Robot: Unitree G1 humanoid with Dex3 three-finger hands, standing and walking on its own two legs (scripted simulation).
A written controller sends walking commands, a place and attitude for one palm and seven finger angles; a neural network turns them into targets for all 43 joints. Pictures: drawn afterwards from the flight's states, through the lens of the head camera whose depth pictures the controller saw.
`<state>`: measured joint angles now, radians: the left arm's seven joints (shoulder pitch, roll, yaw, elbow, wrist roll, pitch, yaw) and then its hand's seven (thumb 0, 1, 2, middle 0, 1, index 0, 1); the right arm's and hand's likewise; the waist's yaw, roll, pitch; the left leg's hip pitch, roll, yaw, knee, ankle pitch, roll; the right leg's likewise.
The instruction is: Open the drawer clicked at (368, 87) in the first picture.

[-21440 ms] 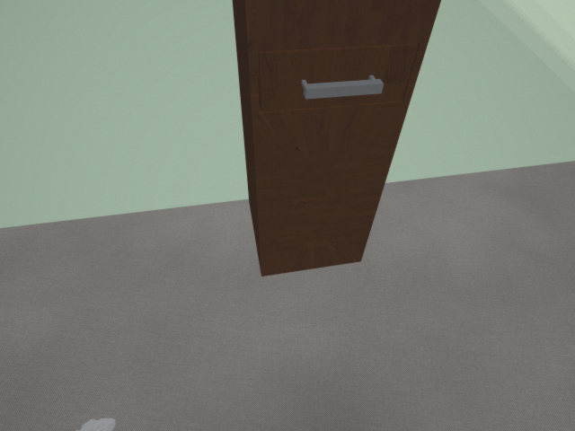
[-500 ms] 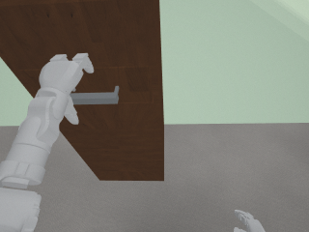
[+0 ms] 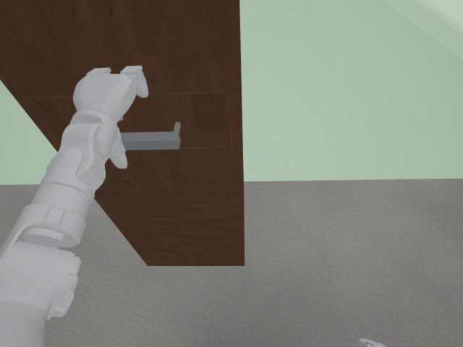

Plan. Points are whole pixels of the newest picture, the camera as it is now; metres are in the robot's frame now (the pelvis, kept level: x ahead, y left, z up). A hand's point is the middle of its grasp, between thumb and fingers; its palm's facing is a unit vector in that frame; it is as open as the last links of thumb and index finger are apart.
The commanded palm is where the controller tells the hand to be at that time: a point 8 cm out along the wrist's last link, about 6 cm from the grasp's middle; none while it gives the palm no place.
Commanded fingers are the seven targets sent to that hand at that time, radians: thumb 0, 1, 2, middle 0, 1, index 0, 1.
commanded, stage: move the hooked fingers above the handle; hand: left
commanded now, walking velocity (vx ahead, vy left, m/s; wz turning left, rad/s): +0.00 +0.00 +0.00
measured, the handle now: (134, 134) +0.50 +0.23 +0.08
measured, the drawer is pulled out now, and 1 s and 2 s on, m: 0.00 0.00 0.00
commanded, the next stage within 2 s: none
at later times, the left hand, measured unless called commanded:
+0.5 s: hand (107, 116) +0.45 +0.24 +0.16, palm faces +0.11 +0.00 -0.99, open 13.6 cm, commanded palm +0.42 +0.23 +0.19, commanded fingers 0.00 -0.50 0.30 -0.30 -1.20 -0.30 -1.20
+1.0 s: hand (98, 120) +0.45 +0.25 +0.16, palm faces +0.03 +0.05 -1.00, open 13.7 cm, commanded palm +0.42 +0.22 +0.19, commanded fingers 0.00 -0.50 0.30 -0.30 -1.20 -0.30 -1.20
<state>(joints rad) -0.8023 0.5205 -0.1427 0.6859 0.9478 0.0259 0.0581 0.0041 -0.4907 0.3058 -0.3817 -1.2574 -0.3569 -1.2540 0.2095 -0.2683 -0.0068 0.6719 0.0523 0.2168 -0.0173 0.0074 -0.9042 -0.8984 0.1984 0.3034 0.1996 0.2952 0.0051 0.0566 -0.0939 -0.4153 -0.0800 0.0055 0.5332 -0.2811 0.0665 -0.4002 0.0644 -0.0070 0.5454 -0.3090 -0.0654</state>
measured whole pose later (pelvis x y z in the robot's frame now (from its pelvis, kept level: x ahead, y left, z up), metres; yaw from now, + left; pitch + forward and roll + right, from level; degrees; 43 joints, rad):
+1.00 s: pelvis +0.00 +0.00 +0.00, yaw +0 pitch +8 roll +0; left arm -0.82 0.55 -0.17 0.77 0.95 0.15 0.02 0.00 -0.49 0.31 -0.31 -1.20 -0.34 -1.24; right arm 0.23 -0.26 0.00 0.68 0.07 0.21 -0.02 0.01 -0.90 -0.90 0.20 0.30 0.20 0.30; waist 0.01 0.07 -0.10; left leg -0.38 -0.08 0.01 0.49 -0.26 0.07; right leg -0.36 0.06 0.00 0.51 -0.29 -0.06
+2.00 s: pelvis +0.00 -0.01 +0.00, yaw -1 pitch +10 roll +1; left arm -0.76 0.54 -0.11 0.68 0.93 -0.11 0.10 0.01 -0.49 0.31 -0.43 -1.28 -0.33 -1.21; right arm 0.22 -0.28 -0.02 0.70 0.06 0.19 -0.05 0.01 -0.90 -0.90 0.20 0.30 0.20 0.30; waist -0.02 0.05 -0.09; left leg -0.41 -0.06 0.02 0.53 -0.28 0.05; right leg -0.40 0.09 0.01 0.54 -0.30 -0.08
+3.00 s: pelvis -0.02 +0.00 +0.00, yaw -1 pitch +8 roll +0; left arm -0.74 0.61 -0.13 0.78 0.97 -0.06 -0.08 0.00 -0.49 0.31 -0.33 -1.21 -0.33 -1.23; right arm 0.29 -0.27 -0.01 0.62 0.06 0.18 -0.09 0.01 -0.90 -0.90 0.20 0.30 0.20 0.30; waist -0.01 0.04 -0.06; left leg -0.39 -0.07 0.01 0.51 -0.25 0.07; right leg -0.37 0.07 0.00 0.50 -0.27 -0.06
